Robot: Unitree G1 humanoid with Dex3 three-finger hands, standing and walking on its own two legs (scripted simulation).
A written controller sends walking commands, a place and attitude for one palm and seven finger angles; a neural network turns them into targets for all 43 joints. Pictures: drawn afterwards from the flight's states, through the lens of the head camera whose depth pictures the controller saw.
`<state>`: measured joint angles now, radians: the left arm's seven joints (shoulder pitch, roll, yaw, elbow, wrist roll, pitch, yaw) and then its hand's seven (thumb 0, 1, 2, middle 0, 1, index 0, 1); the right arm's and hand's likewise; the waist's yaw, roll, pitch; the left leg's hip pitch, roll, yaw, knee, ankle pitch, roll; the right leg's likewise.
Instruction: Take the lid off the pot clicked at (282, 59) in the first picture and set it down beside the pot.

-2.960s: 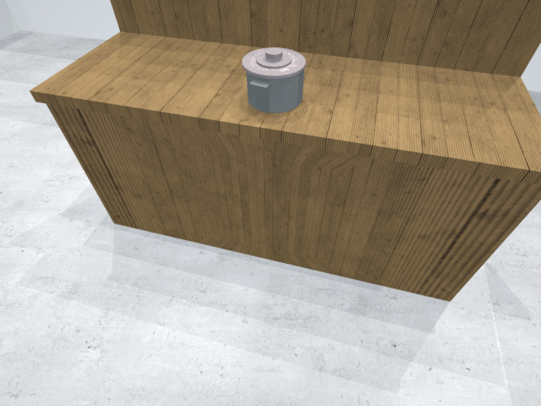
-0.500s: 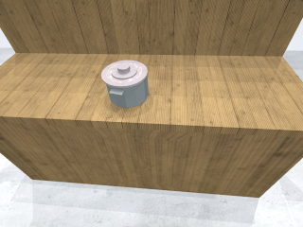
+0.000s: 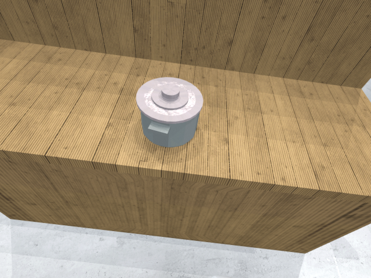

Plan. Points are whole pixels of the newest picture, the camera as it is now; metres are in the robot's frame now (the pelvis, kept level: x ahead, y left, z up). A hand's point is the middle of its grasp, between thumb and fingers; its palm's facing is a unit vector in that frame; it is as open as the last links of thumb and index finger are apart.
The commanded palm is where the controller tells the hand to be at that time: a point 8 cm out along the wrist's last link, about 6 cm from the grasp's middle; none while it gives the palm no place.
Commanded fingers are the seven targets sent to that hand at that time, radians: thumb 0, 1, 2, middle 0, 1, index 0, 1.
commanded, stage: come to a stop and stand still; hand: left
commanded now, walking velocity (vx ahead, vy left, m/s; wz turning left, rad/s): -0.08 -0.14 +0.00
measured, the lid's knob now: (170, 91) +0.54 +0.09 +0.09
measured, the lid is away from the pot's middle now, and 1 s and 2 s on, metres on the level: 0.00 0.00 0.00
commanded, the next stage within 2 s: look again from close up in 0.74 s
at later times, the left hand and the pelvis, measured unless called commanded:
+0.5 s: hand out of the picture -0.02 +0.11 -0.18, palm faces +0.01 -0.98 -0.18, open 7.3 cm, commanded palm none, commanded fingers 0.00 0.90 0.90 -0.20 -0.30 -0.20 -0.30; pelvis -0.02 -0.06 +0.00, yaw +0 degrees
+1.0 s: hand out of the picture -0.04 +0.10 -0.18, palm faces +0.04 -0.98 -0.19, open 7.4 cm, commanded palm none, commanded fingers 0.00 0.90 0.90 -0.20 -0.30 -0.20 -0.30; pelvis -0.03 -0.06 -0.01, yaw +1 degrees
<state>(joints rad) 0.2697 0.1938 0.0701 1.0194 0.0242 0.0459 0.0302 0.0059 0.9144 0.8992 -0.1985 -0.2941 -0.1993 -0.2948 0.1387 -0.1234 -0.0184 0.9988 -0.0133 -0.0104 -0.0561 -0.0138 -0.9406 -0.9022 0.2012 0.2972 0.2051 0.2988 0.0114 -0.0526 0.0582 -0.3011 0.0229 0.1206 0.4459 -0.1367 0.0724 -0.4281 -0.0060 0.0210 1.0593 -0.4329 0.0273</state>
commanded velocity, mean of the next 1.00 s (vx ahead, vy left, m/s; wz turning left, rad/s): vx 0.00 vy -0.01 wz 0.00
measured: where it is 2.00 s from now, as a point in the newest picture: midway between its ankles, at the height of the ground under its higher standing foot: outside the picture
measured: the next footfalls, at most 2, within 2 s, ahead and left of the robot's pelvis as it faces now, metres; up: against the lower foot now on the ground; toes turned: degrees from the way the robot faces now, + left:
right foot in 0.28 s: -0.02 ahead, -0.17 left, +0.00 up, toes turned -1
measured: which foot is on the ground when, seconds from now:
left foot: down 0.00-1.00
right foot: up 0.00-0.26, down 0.28-1.00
